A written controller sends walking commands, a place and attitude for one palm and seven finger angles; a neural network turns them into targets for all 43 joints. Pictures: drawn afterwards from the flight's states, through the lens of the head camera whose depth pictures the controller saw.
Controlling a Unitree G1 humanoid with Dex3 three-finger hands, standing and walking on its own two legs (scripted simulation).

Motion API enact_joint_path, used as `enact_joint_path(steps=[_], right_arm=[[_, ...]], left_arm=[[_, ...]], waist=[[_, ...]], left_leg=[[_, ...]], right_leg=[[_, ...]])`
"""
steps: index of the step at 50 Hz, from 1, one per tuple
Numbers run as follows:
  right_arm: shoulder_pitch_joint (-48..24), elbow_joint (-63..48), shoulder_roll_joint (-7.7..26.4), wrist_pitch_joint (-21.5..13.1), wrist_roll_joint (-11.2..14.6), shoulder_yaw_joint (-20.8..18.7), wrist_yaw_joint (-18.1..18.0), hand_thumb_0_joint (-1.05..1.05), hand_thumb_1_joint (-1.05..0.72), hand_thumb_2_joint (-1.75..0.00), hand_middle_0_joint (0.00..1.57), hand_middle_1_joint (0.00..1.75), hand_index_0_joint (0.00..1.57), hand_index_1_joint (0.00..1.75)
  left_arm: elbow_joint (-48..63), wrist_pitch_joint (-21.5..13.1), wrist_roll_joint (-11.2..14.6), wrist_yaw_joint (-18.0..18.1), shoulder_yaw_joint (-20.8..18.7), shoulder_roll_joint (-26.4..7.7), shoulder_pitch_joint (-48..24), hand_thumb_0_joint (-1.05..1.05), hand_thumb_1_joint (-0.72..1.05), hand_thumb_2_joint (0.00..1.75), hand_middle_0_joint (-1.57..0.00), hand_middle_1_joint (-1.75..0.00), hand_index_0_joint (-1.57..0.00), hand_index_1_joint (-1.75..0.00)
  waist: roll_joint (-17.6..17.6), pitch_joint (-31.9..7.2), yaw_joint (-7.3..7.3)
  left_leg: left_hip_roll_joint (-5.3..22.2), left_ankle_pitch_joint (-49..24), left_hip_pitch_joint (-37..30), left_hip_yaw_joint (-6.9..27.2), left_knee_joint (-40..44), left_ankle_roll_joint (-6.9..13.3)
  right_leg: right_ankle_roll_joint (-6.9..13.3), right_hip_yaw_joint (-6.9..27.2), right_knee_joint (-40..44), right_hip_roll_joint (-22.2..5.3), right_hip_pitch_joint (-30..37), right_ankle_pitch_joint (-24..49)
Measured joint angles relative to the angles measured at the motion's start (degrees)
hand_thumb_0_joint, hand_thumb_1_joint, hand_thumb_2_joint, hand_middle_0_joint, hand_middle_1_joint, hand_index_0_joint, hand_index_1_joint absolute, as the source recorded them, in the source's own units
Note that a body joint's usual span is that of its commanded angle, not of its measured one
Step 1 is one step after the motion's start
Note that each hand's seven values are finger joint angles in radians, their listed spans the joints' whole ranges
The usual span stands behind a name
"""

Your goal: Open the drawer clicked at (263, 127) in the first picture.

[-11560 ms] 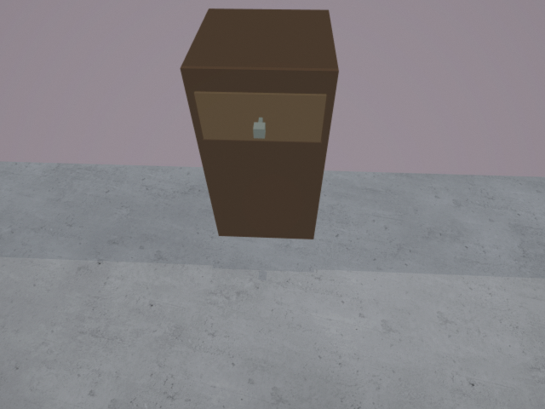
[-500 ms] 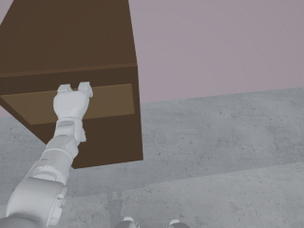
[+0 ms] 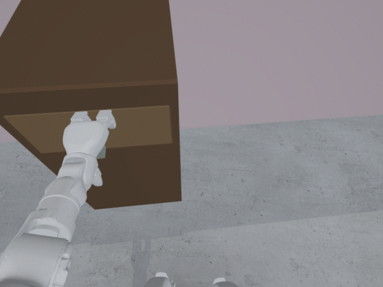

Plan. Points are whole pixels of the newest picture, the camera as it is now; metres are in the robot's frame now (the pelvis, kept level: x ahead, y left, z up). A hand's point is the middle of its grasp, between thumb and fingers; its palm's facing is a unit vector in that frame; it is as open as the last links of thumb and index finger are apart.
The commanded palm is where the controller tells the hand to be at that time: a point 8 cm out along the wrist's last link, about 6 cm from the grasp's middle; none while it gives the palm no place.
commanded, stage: lower the fingers behind the handle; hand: left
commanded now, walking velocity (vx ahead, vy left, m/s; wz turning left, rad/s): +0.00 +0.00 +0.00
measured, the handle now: (97, 143) +0.47 +0.25 -0.07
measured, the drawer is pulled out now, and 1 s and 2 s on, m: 0.00 0.00 0.00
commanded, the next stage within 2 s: close the thumb around the handle in 1.50 s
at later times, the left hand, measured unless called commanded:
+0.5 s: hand (95, 157) +0.42 +0.24 -0.05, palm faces -0.12 -0.04 -0.99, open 13.9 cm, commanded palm +0.42 +0.23 +0.01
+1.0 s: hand (99, 155) +0.43 +0.23 -0.06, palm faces -0.10 -0.01 -1.00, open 13.9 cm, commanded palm +0.42 +0.22 -0.02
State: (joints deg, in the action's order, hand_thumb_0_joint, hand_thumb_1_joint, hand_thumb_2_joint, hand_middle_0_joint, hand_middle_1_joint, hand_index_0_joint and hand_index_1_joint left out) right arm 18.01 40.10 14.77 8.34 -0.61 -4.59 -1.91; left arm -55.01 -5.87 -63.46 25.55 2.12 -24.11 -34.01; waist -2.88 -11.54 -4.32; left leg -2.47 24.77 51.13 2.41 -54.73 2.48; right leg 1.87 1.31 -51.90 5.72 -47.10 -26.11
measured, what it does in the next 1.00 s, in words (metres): stands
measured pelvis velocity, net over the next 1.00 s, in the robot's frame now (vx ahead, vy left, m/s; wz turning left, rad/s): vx -0.03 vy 0.01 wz -0.01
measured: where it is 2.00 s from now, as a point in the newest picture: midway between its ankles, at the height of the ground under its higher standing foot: outside the picture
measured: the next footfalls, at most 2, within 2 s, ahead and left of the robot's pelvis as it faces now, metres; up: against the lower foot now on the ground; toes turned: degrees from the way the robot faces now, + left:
none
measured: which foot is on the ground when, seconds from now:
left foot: down 0.00-1.00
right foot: down 0.00-1.00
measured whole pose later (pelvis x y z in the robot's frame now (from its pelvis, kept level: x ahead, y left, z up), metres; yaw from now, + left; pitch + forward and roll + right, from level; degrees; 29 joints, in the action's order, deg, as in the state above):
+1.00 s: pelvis -0.03 +0.01 -0.03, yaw -1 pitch +25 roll -3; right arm 17.4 40.0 12.4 7.3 -1.5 -0.8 -0.8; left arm -67.5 3.0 -63.3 27.0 3.4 -23.9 -44.0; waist -3.3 -13.1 -7.0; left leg -2.4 26.4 62.8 2.2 -64.2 3.1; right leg 1.0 0.5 -61.0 6.0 -58.6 -27.7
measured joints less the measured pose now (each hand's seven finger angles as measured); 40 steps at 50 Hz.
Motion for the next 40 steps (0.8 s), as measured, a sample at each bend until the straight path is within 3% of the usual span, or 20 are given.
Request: enact_joint_path(steps=[7, 14, 18, 23, 28, 31, 36, 40], right_arm=[[-2.0, 0.4, -1.1, 0.5, -0.5, 1.0, 1.3, 0.00, -0.91, -0.90, 0.20, 0.30, 0.20, 0.30], [-1.9, -0.5, -2.2, 1.8, 0.3, 2.9, 1.1, 0.00, -0.91, -0.90, 0.21, 0.30, 0.20, 0.30], [-0.9, -1.4, -2.2, 1.6, 0.5, 3.4, 0.6, 0.00, -0.91, -0.90, 0.21, 0.30, 0.20, 0.30], [0.5, -1.9, -1.5, 0.6, 0.1, 2.5, 0.3, 0.00, -0.91, -0.90, 0.21, 0.30, 0.20, 0.30], [1.0, -0.5, -0.8, -0.5, -0.7, 1.2, 0.4, 0.00, -0.91, -0.90, 0.21, 0.30, 0.20, 0.30], [0.6, 0.8, -0.8, -0.9, -1.3, 0.7, 0.8, 0.00, -0.91, -0.90, 0.20, 0.30, 0.20, 0.30], [-1.0, 2.3, -1.4, -0.9, -1.8, 0.6, 1.8, 0.00, -0.91, -0.90, 0.20, 0.30, 0.20, 0.30], [-1.6, 2.3, -2.1, -0.4, -1.6, 1.6, 2.3, 0.00, -0.91, -0.90, 0.20, 0.30, 0.20, 0.30]], left_arm=[[-3.2, 4.5, -0.6, 5.0, -0.7, 1.6, -3.0, 0.00, -0.49, 0.30, -0.34, -1.22, -0.34, -1.23], [-7.0, 8.4, 0.1, 2.3, 0.5, 1.7, -4.9, 0.00, -0.49, 0.30, -0.34, -1.21, -0.33, -1.25], [-8.0, 7.7, 0.7, -0.5, 0.7, 0.7, -5.7, 0.00, -0.49, 0.30, -0.33, -1.21, -0.30, -1.23], [-7.7, 4.5, 0.1, -1.9, 0.3, -0.9, -4.6, 0.00, -0.49, 0.30, -0.32, -1.20, -0.31, -1.21], [-5.1, 0.4, -1.3, 0.7, -0.4, -0.8, -3.2, 0.00, -0.49, 0.30, -0.32, -1.20, -0.31, -1.20], [-4.5, 0.4, -2.5, 4.0, -1.3, -0.4, -3.8, 0.00, -0.49, 0.30, -0.33, -1.21, -0.32, -1.20], [-6.8, 4.8, -2.3, 8.1, -0.7, 0.5, -7.4, 0.00, -0.49, 0.30, -0.33, -1.21, -0.33, -1.21], [-8.6, 9.0, -1.0, 7.8, 0.3, 2.1, -8.9, 0.00, -0.49, 0.30, -0.35, -1.21, -0.34, -1.25]], waist=[[-0.4, -0.5, -0.53], [-0.3, -0.5, -1.22], [0.0, -0.3, -1.64], [0.0, -0.3, -1.77], [0.0, -0.6, -1.36], [-0.2, -0.9, -1.36], [-0.6, -0.8, -1.73], [-0.7, -0.8, -1.73]], left_leg=[[0.0, 0.6, 2.6, -0.5, -2.0, 0.3], [0.1, -0.2, 1.0, -1.0, -0.5, 0.6], [0.2, -0.5, 1.2, -1.0, -0.6, 0.6], [0.2, 0.0, 4.2, -0.9, -2.9, 0.7], [0.0, 1.1, 8.7, -0.7, -6.8, 0.9], [-0.2, 1.8, 11.5, -0.3, -9.2, 0.9], [-0.3, 2.4, 13.9, 0.2, -11.4, 0.8], [-0.3, 2.0, 13.1, 0.2, -10.6, 0.8]], right_leg=[[-0.3, 0.3, -2.1, 0.0, -2.7, -0.6], [-0.6, 0.9, -0.7, 0.1, -1.3, 0.4], [-0.7, 0.9, -0.7, 0.1, -1.5, 0.7], [-0.9, 0.6, -2.8, 0.2, -4.3, 0.3], [-1.1, 0.0, -6.4, 0.1, -8.5, -1.0], [-1.2, -0.6, -8.6, 0.0, -11.0, -1.9], [-1.3, -1.3, -10.4, 0.0, -13.2, -2.5], [-1.2, -1.3, -9.7, 0.0, -12.4, -2.1]])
